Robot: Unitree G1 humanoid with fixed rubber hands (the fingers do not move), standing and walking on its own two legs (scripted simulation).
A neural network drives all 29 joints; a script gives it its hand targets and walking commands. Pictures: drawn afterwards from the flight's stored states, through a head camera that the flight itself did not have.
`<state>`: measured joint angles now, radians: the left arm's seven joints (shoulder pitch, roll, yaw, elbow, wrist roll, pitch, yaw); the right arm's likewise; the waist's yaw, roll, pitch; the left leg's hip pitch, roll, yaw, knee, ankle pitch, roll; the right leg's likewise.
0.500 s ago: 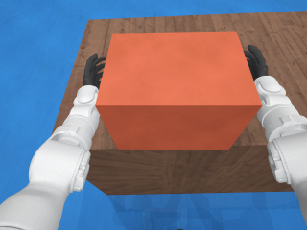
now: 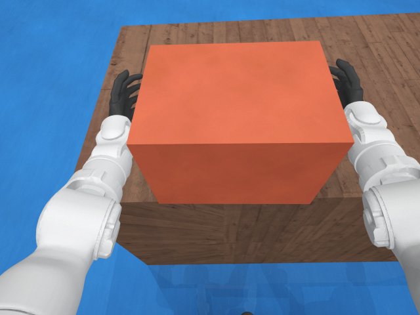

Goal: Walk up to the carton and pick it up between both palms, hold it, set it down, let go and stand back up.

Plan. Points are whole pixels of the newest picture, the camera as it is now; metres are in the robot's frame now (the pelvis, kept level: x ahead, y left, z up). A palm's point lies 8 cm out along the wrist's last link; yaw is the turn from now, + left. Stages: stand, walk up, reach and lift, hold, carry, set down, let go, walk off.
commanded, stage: reach and lift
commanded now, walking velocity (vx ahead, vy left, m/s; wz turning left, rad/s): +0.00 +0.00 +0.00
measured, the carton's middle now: (233, 128) +0.47 -0.03 +0.06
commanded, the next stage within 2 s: none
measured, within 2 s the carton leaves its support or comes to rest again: leaves its support in 0.56 s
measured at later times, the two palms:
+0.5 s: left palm (119, 117) +0.46 +0.18 +0.11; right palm (351, 109) +0.45 -0.23 +0.12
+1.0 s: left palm (105, 121) +0.43 +0.19 +0.13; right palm (349, 118) +0.42 -0.22 +0.12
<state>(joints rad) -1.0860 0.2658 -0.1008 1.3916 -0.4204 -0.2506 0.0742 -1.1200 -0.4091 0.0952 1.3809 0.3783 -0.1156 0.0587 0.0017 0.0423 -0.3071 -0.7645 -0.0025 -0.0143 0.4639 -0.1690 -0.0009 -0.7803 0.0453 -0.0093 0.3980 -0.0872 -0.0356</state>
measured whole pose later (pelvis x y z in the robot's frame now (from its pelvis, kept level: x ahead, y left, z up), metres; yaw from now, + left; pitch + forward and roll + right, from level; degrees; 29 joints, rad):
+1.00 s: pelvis +0.02 +0.01 +0.02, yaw +4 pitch +10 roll -1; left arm -0.70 0.16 0.13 0.86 -0.04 -0.07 0.03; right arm -0.70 -0.30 -0.18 1.02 0.00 -0.13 0.05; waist -0.06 0.02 -0.16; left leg -0.31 -0.02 -0.07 0.28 -0.14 0.01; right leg -0.28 0.03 -0.05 0.16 -0.06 -0.02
